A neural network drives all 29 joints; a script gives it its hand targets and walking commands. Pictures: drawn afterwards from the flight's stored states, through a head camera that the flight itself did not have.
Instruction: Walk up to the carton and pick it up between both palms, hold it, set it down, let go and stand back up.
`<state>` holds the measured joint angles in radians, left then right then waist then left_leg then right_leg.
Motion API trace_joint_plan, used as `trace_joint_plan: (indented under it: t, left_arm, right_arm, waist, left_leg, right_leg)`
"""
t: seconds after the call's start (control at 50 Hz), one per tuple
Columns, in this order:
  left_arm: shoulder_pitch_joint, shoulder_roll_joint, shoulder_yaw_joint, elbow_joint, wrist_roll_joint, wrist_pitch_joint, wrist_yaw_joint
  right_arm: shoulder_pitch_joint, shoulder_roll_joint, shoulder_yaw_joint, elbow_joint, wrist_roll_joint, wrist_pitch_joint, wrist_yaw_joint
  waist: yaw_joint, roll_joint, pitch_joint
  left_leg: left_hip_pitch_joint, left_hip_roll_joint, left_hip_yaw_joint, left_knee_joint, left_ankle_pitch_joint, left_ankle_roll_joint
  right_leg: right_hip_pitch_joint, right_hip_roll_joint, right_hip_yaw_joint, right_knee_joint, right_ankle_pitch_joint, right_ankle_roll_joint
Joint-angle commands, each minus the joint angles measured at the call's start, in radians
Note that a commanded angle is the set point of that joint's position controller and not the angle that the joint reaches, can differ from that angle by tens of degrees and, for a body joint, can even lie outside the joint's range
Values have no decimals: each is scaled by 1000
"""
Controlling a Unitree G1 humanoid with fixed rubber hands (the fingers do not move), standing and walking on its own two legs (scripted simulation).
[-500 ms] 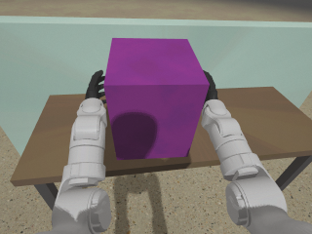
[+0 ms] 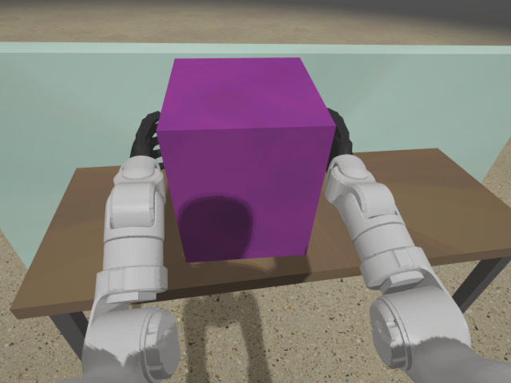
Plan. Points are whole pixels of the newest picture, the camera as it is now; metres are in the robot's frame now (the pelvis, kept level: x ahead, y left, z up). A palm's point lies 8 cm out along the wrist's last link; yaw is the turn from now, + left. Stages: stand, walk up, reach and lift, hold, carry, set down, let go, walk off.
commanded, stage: reach and lift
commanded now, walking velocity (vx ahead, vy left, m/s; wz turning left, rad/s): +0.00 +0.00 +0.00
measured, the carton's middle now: (242, 160) +0.41 -0.01 +0.20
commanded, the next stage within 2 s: hold in 0.60 s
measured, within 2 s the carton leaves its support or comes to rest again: neither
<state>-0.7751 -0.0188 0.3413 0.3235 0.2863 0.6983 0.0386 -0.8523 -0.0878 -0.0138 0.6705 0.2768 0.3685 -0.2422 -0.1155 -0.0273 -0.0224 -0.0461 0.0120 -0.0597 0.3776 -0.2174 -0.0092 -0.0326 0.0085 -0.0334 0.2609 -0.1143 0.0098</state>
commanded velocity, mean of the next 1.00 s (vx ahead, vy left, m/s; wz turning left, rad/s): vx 0.00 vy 0.00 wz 0.00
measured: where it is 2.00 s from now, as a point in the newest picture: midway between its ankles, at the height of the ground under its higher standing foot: outside the picture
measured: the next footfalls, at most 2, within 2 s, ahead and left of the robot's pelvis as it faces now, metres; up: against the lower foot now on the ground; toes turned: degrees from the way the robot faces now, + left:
none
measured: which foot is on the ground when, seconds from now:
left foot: down 0.00-1.00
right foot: down 0.00-1.00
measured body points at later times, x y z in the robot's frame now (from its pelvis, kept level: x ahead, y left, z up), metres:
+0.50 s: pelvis +0.00 +0.00 +0.00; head -0.06 +0.02 +0.45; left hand +0.40 +0.13 +0.23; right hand +0.39 -0.16 +0.24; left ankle +0.00 +0.12 -0.75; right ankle +0.03 -0.13 -0.75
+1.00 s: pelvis +0.00 +0.00 +0.00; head -0.08 +0.01 +0.44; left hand +0.39 +0.15 +0.26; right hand +0.39 -0.15 +0.28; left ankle +0.00 +0.12 -0.75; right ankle +0.03 -0.13 -0.75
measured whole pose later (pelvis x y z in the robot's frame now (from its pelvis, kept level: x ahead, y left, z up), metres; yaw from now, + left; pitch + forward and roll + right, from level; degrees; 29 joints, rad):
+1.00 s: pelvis +0.00 +0.00 +0.00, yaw +0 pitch -6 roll -2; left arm -0.87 0.02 0.38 0.34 0.26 0.84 0.03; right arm -1.01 -0.13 0.00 0.72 0.37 0.55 -0.29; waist -0.09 -0.01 -0.09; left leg -0.05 0.02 -0.06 0.40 -0.23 -0.02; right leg -0.04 0.02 -0.04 0.28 -0.13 0.00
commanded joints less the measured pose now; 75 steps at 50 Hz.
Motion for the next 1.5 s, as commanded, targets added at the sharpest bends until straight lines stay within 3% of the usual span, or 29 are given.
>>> trace_joint_plan:
  t: [0.0, 0.24, 0.56, 0.72, 0.8, 0.86, 0.96, 1.26, 1.48]
  left_arm:
    - [-743, -618, -489, -115, -154, -61, -140]
    - [-767, -616, -506, -151, -169, -40, -134]
    - [-833, -596, -475, -120, -185, -23, -129]
    - [-858, -566, -474, -189, -200, 25, -112]
    - [-869, -560, -443, -137, -187, 52, -130]
    - [-909, -562, -435, -120, -191, 54, -145]
    - [-941, -552, -418, -103, -198, 50, -156]
    - [-959, -542, -388, -91, -199, 38, -150]
    - [-959, -541, -394, -90, -207, 40, -148]
  right_arm:
    - [-778, 679, 312, -295, 88, -28, 95]
    - [-793, 671, 327, -313, 123, 2, 90]
    - [-842, 681, 317, -279, 159, 53, 81]
    - [-887, 693, 387, -342, 257, 108, 60]
    - [-869, 675, 319, -271, 232, 147, 60]
    - [-882, 675, 278, -234, 215, 163, 63]
    - [-899, 673, 264, -211, 219, 180, 60]
    - [-933, 689, 291, -236, 254, 180, 63]
    - [-929, 691, 286, -242, 254, 189, 54]
  waist:
    - [-14, 61, -417]
    - [-17, 72, -428]
    - [-7, 61, -436]
    - [40, 61, -495]
    - [22, 55, -393]
    - [6, 70, -380]
    - [-5, 83, -405]
    - [25, 67, -454]
    - [16, 66, -455]
  left_leg:
    - [40, -62, 41, -43, 268, -40]
    - [54, -60, 38, -29, 314, -52]
    - [21, -64, 39, -38, 262, -44]
    - [59, -64, 37, 0, 363, -40]
    - [-7, -62, 48, -45, 228, -38]
    - [-44, -62, 47, -59, 179, -46]
    - [-60, -65, 39, -53, 195, -57]
    - [-44, -67, 32, -37, 247, -48]
    - [-50, -71, 32, -38, 222, -47]
  right_leg:
    - [178, 64, -25, 7, 189, 39]
    - [178, 71, -23, 12, 214, 38]
    - [174, 71, -10, 15, 205, 44]
    - [181, 85, -3, 27, 237, 48]
    - [149, 74, 4, 7, 118, 43]
    - [156, 68, 10, 8, 103, 36]
    - [183, 67, 8, 20, 153, 35]
    - [180, 77, 2, 24, 162, 39]
    - [177, 71, 6, 23, 164, 43]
